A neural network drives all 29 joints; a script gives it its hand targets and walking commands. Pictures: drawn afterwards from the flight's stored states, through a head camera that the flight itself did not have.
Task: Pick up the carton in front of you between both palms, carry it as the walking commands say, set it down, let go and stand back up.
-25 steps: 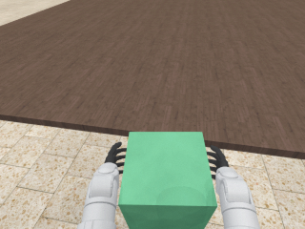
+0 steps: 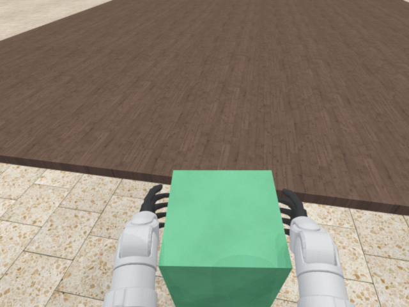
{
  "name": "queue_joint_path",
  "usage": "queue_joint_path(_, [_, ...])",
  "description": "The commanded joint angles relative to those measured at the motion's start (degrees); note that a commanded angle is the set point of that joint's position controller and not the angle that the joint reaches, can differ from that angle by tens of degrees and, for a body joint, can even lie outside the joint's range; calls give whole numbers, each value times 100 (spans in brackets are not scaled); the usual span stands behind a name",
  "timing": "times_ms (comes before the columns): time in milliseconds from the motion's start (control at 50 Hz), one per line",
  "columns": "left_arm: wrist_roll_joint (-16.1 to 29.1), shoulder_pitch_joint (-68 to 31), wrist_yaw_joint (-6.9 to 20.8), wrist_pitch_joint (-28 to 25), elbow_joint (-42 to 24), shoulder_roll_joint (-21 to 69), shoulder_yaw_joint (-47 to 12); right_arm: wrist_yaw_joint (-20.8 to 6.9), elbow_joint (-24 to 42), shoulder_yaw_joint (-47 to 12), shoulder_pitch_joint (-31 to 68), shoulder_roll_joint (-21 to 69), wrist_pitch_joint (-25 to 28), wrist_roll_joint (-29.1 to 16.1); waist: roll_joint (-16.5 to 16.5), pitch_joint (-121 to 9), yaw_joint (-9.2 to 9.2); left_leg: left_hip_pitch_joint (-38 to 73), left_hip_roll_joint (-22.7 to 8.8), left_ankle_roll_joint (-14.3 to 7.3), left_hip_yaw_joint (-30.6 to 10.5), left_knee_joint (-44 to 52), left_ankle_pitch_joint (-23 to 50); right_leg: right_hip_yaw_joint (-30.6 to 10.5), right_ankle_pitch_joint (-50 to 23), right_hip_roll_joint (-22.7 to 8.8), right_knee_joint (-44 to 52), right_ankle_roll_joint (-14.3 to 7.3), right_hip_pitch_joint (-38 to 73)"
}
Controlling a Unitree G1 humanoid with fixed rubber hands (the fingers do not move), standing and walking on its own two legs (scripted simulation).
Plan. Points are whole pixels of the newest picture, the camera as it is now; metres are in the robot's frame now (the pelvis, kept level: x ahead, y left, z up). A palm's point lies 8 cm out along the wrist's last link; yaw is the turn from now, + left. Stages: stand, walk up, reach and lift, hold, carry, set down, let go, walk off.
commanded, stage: hold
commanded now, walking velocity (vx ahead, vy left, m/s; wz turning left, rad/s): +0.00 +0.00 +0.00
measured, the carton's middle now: (221, 241) +0.29 +0.00 -0.02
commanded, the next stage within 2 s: carry in 0.26 s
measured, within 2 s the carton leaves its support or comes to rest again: neither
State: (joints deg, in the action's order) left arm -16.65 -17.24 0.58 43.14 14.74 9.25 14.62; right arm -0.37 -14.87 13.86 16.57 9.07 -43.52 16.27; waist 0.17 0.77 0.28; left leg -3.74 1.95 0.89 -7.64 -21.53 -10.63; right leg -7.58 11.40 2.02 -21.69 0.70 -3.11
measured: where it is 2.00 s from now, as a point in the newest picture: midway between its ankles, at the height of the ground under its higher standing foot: (223, 206)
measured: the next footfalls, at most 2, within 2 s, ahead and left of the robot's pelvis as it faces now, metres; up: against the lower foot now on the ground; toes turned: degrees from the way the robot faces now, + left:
left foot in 0.76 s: +0.20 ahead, +0.10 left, +0.00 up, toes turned +7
right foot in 1.12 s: +0.54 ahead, -0.10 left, +0.00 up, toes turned -11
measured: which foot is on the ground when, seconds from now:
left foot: down 0.00-0.64, up 0.66-0.74, down 0.76-1.00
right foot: down 0.00-0.80, up 0.82-1.00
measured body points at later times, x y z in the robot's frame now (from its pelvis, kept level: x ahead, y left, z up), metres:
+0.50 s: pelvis +0.05 +0.01 -0.02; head +0.00 +0.02 +0.43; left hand +0.35 +0.16 +0.06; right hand +0.34 -0.14 +0.06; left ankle +0.02 +0.14 -0.75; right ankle +0.01 -0.13 -0.74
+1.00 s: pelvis +0.29 +0.01 +0.00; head +0.29 +0.01 +0.45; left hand +0.58 +0.14 +0.08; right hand +0.55 -0.16 +0.08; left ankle +0.16 +0.10 -0.74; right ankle +0.32 -0.11 -0.70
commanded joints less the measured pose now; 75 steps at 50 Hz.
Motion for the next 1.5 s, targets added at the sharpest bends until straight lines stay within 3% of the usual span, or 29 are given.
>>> queue_joint_path(0, [1497,-2901,1399,-139,52,5305,-3167,-1377,158,-3147,3179,5282,228,-1523,-8,-1187,0,248,339,5,415,349,285,405,-307,322,403,14,-2])
queue_joint_path(220, [1488,-2744,1390,-130,-8,5272,-3154,-1358,217,-3141,3016,5266,214,-1534,-12,-1256,-5,340,349,12,408,358,640,404,-691,330,412,24,130])
queue_joint_path(240, [1558,-2783,1374,-119,-76,5259,-3198,-1350,319,-3195,3126,5226,194,-1556,137,-1308,-9,-371,-642,-70,242,-187,-68,160,17,-659,-60,-45,-561])
queue_joint_path(300, [1764,-2868,1299,-59,-467,5260,-3505,-1280,658,-3430,3130,5233,131,-1749,140,-1263,-9,-1027,-467,-147,141,-107,-2803,-164,2952,-626,269,-195,-1194])
queue_joint_path(380, [2107,-2774,1135,259,-1129,5134,-4032,-1161,1328,-4017,3114,5146,-196,-2152,385,-1683,19,-1182,-415,-114,670,-838,-1580,-219,2167,-908,141,-409,-1086])
queue_joint_path(420, [2313,-2732,1044,578,-1507,4979,-4328,-1096,1648,-4269,3099,5026,-496,-2379,373,-1724,14,-1204,-452,-137,702,-655,-1822,-154,2370,-943,64,-441,-1206])
queue_joint_path(480, [2640,-2819,945,1159,-1906,4715,-4591,-971,1939,-4455,2976,4705,-1059,-2638,-978,-1401,-75,-415,-1407,-548,-697,484,-2560,1002,1661,-369,-1622,-66,-2549])
queue_joint_path(500, [2799,-2899,946,1353,-2070,4703,-4683,-911,1996,-4438,2826,4592,-1219,-2659,-1429,-1223,-107,-93,-1775,-851,-1232,617,-2000,1324,1530,-290,-1684,10,-3035])
queue_joint_path(520, [2992,-2918,949,1521,-2195,4762,-4810,-846,2161,-4477,2705,4555,-1374,-2710,-1335,-1119,-108,-74,-1814,-987,-1251,481,-1193,1414,1521,-317,-1304,5,-3010])
queue_joint_path(560, [3323,-2715,948,1762,-2387,4964,-4950,-759,2747,-4652,2714,4596,-1664,-2904,-798,-1658,-40,-362,-1430,-733,-110,-252,-202,1519,961,-348,-487,-17,-1748])
queue_joint_path(600, [3342,-2328,898,1965,-2522,5001,-4900,-779,3157,-4877,2725,4752,-1942,-3178,407,-2046,75,-1709,-766,-236,1185,-2003,760,430,64,-949,-201,-367,179])
queue_joint_path(620, [3248,-2029,859,2047,-2560,4936,-4804,-821,3302,-4938,2739,4832,-2073,-3319,1467,-2097,176,-3028,-494,24,1619,-2976,195,-543,-1521,-1688,-223,-761,1219])
queue_joint_path(640, [3162,-1828,815,2139,-2708,4941,-4785,-869,3370,-4963,2646,4869,-2162,-3399,1869,-1815,237,-4178,-248,80,1653,-2948,-1797,-1150,-2743,-2099,13,-1127,1831])
queue_joint_path(680, [3102,-1977,737,2286,-3286,4928,-4868,-943,3486,-4951,2572,4999,-2268,-3503,865,-1581,265,-4471,-356,-14,1473,-2017,-2566,-962,-2939,-2166,-118,-1238,2096])
queue_joint_path(740, [3269,-1770,774,2439,-3763,5108,-4982,-908,3623,-4833,1849,4992,-2355,-3385,624,-2297,-36,-806,-29,-150,1980,6,-259,919,-1793,-1463,-797,-432,103])
queue_joint_path(760, [3294,-1767,813,2472,-3885,5002,-5027,-878,3662,-4786,1675,4918,-2368,-3293,45,-2591,-142,1180,-488,-266,1359,117,-223,1500,-1193,-1103,-1764,-147,-1393])
queue_joint_path(780, [3466,-2199,862,2570,-4178,4836,-5065,-822,3565,-4685,1690,4993,-2361,-3190,-1775,-2434,-219,1906,-1980,-692,-1264,623,429,1930,249,-446,-3315,153,-3027])
queue_joint_path(800, [3625,-2416,908,2645,-4167,4773,-5166,-768,3684,-4596,1768,4973,-2392,-3105,-1910,-2121,-197,2256,-2512,-1356,-2063,534,1959,1405,1858,-252,-3893,13,-4095])
queue_joint_path(820, [3669,-2337,939,2662,-4057,4789,-5158,-739,3879,-4641,1891,4938,-2458,-3143,-1089,-1974,-176,2305,-2613,-1517,-1668,327,2484,1076,1982,-609,-4314,-114,-4486])
queue_joint_path(860, [3654,-2091,956,2689,-3857,4807,-5082,-714,4026,-4734,2076,4947,-2543,-3258,-268,-1927,-184,2167,-2386,-1216,-928,439,2236,1039,1621,-782,-3988,-197,-4606])
queue_joint_path(1020, [3032,-1305,719,2629,-3542,4955,-4813,-1008,3931,-4898,1861,4814,-2656,-3521,-977,-1346,-115,680,-1433,-582,1373,593,3352,2224,-471,-97,-995,-185,-2491])
queue_joint_path(1080, [3098,-1657,718,2601,-3924,4908,-4852,-1026,4267,-4951,2183,4711,-2639,-3580,-967,-1949,57,-197,-1193,-260,2091,-1051,3819,2547,-698,204,-661,-314,-42])
queue_joint_path(1100, [3155,-1865,720,2623,-4094,4833,-4857,-1015,4396,-4929,2425,4578,-2650,-3603,-667,-2240,183,-851,-1039,-212,2078,-2083,2709,2130,-135,-154,-729,-304,879])
queue_joint_path(1120, [3156,-1979,714,2668,-4135,4674,-4824,-998,4525,-4917,2601,4475,-2706,-3617,513,-2402,241,-1764,-613,-49,1985,-3636,1080,-318,1620,-1580,52,-649,1236])
queue_joint_path(1140, [3203,-2116,717,2686,-4066,4603,-4796,-962,4625,-4937,2774,4381,-2773,-3626,1501,-2467,197,-2997,18,-13,1359,-4900,-1493,-2674,1638,-2636,1046,-1407,1720])
queue_joint_path(1160, [3337,-2320,715,2734,-4243,4610,-4853,-919,4567,-4922,2838,4363,-2789,-3606,1022,-2369,130,-3285,-418,-230,743,-5492,-1521,-2359,1339,-2710,1058,-1446,1508])
queue_joint_path(1220, [3561,-2940,703,2816,-4441,4632,-4966,-807,4532,-4810,3080,4396,-2812,-3561,43,-2212,62,-3183,-941,-329,646,-4815,-717,-747,-74,-2140,879,-997,533])
queue_joint_path(1300, [3724,-3445,733,2971,-4300,4128,-4935,-594,4198,-4651,3368,4082,-2868,-3309,434,-2337,135,-3141,-801,-209,1024,-3822,-494,280,-648,-1862,887,-948,517])
queue_joint_path(1480, [3922,-5269,670,3324,-2502,3736,-4143,-351,2692,-4027,5500,3664,-3318,-3407,716,-1534,343,-3757,-484,-281,1609,-1845,570,1082,-2133,-1439,556,-1031,980])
